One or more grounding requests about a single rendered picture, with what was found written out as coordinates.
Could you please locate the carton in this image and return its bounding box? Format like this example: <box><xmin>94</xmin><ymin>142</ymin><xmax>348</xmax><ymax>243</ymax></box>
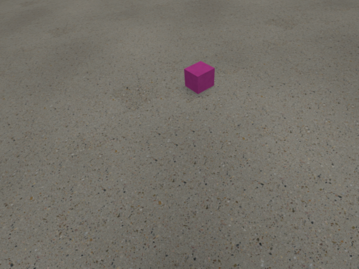
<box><xmin>184</xmin><ymin>61</ymin><xmax>215</xmax><ymax>94</ymax></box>

